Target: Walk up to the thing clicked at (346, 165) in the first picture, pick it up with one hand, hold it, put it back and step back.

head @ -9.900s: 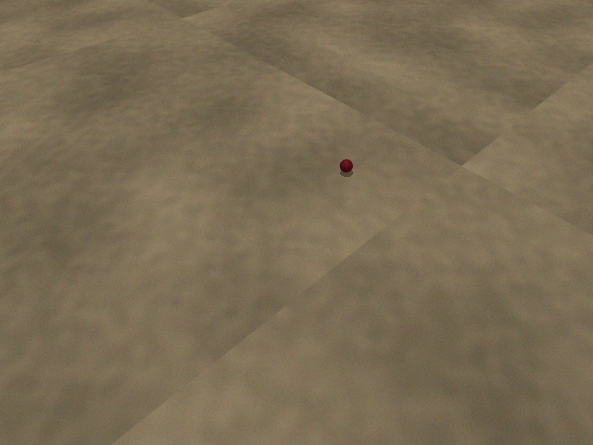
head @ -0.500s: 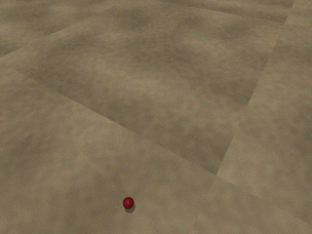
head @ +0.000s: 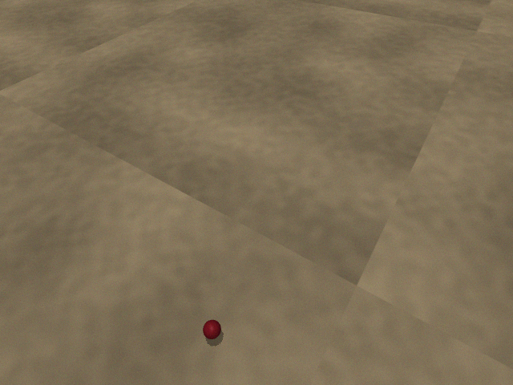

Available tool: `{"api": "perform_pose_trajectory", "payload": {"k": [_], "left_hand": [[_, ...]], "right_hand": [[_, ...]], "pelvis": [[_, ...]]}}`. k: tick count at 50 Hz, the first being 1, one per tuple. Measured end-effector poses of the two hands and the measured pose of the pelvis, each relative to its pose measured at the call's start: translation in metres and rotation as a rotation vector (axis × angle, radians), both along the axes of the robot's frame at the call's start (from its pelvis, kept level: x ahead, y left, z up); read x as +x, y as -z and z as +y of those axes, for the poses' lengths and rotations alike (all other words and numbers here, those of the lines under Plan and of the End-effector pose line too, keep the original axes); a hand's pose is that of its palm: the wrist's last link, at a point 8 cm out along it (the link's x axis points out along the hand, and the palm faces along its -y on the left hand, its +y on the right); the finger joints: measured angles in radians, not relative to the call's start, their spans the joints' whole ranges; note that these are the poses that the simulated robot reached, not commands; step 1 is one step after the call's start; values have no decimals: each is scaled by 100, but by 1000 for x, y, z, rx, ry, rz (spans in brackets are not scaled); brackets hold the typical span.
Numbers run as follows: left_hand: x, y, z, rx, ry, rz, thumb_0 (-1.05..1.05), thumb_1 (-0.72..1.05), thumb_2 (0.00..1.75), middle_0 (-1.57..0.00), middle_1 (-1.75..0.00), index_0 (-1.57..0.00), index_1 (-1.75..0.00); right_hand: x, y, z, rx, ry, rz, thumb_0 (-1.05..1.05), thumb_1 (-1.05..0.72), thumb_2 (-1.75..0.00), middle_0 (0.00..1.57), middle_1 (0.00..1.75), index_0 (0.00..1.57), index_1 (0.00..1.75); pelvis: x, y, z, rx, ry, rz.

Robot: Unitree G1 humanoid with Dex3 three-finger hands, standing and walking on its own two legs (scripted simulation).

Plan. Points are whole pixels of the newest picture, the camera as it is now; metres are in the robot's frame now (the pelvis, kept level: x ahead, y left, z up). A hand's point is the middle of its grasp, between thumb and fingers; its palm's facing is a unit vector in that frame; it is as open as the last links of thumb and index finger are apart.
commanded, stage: stand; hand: left
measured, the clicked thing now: (212, 329) +0.45 +0.23 -0.75
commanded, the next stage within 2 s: none
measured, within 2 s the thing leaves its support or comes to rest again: neither
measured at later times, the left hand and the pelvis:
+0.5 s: hand out of the picture +0.10 +0.25 -0.16, palm faces -0.03 -0.94 -0.34, open 7.4 cm; pelvis +0.01 +0.00 +0.00, yaw +0 degrees
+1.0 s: hand out of the picture +0.09 +0.26 -0.16, palm faces -0.03 -0.94 -0.34, open 7.4 cm; pelvis +0.02 +0.01 +0.00, yaw +0 degrees
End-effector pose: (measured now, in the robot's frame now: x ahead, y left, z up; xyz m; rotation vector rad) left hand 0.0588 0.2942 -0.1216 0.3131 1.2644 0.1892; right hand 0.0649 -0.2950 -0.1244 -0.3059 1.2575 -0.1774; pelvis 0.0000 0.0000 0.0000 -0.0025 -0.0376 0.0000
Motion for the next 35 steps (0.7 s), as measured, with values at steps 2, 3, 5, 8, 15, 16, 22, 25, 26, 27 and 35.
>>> {"api": "perform_pose_trajectory", "payload": {"k": [2,3,5,8,15,16,22,25,26,27,35], "left_hand": [[4,0,0,0,3,-7,0,90,90,-20,-30,-20,-30],[6,-1,0,0,5,-11,0,90,90,-20,-30,-20,-30],[11,-1,-1,-1,8,-20,0,90,90,-20,-30,-20,-30],[18,-2,0,-1,12,-33,0,90,90,-20,-30,-20,-30],[29,-4,1,1,19,-53,0,90,90,-20,-30,-20,-30],[30,-4,1,2,20,-54,0,90,90,-20,-30,-20,-30],[33,-3,3,1,20,-52,0,90,90,-20,-30,-20,-30],[34,-3,4,1,20,-46,0,90,90,-20,-30,-20,-30],[33,-3,4,0,19,-44,0,90,90,-20,-30,-20,-30],[33,-2,4,0,19,-42,0,90,90,-20,-30,-20,-30],[31,-1,7,0,14,-32,0,90,90,-20,-30,-20,-30]], "right_hand": [[3,0,0,-1,-1,-5,1,-90,-90,20,30,20,30],[4,-1,0,-2,-2,-8,1,-90,-90,20,30,20,30],[8,-2,0,-3,-4,-15,1,-90,-90,20,30,20,30],[12,-3,0,-6,-6,-25,1,-90,-90,20,30,20,30],[20,-5,-1,-12,-9,-39,1,-90,-90,20,30,20,30],[21,-6,0,-12,-9,-40,1,-90,-90,20,30,20,30],[24,-7,0,-17,-9,-39,1,-90,-90,20,30,20,30],[24,-7,1,-18,-8,-34,1,-90,-90,20,30,20,30],[24,-7,1,-19,-8,-33,1,-90,-90,20,30,20,30],[24,-7,1,-19,-8,-33,1,-90,-90,20,30,20,30],[26,-7,4,-18,-9,-31,1,-90,-90,20,30,20,30]], "pelvis": [[1,0,0,0,1,1],[2,0,0,0,1,1],[3,0,0,-1,1,1],[5,0,0,-1,2,1],[10,-1,1,-1,3,3],[10,-1,1,-1,4,3],[13,-1,3,-2,4,4],[15,-1,3,-1,5,5],[15,-1,4,-1,5,5],[16,-1,4,-1,5,5],[18,-1,6,-1,5,4]]}}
